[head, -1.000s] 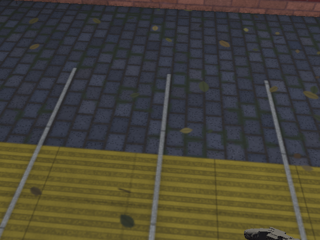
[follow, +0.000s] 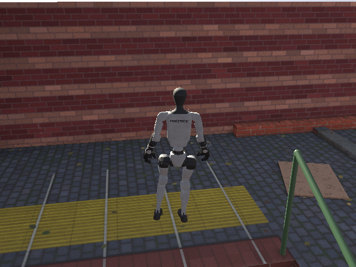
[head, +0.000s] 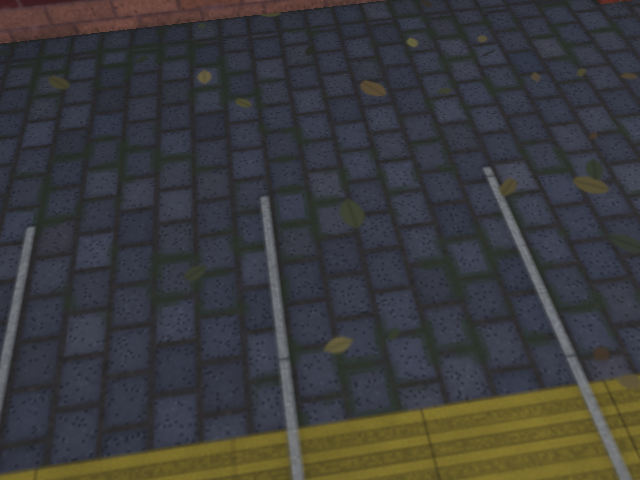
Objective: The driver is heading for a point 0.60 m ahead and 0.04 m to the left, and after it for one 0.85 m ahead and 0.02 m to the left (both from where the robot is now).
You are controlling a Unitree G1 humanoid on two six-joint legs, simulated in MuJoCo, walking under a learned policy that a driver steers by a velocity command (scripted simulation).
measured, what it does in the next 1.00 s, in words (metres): walks ahead: left foot, then right foot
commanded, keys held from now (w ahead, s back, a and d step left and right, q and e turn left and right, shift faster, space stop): w+e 0.06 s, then w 0.42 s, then w+q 0.52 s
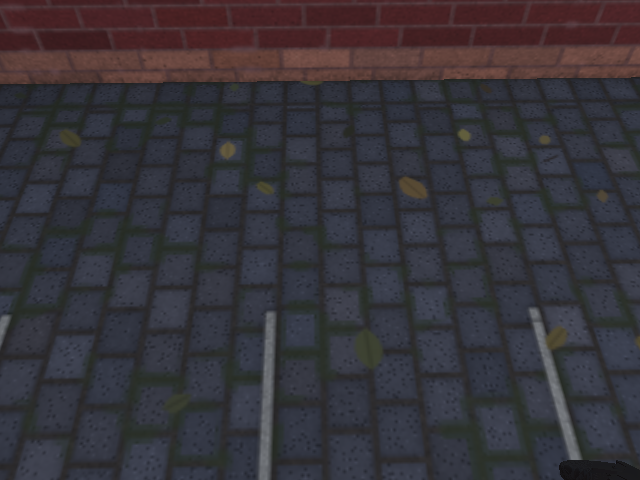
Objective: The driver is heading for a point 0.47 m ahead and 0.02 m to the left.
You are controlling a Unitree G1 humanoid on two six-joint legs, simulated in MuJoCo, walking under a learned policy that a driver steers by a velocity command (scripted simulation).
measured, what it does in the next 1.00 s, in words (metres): walks ahead: left foot, then right foot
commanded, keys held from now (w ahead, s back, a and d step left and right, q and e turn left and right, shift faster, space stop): w+q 0.14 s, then q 0.06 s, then e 0.26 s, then no key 0.54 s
